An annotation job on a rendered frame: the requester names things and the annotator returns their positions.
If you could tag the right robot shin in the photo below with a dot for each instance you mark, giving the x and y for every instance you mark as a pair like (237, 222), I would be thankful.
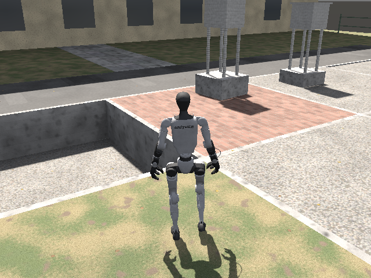
(201, 204)

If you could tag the right robot upper arm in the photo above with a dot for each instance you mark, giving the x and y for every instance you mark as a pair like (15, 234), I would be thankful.
(205, 131)

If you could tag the right robot forearm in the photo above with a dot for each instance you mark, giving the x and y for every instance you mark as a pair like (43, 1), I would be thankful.
(212, 153)

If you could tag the robot left hand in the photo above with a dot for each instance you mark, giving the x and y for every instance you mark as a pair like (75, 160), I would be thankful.
(153, 172)

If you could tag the robot shin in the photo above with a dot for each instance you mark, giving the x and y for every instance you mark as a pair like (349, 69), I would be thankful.
(174, 212)
(201, 204)

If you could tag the left robot forearm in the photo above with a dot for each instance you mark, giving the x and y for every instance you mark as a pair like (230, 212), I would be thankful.
(156, 156)

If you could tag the robot right hand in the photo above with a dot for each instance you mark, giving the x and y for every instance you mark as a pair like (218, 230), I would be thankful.
(212, 165)

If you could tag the left robot upper arm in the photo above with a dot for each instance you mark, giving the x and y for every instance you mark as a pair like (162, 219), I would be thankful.
(163, 133)

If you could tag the left robot shin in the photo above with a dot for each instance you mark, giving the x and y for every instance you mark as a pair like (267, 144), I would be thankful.
(174, 212)

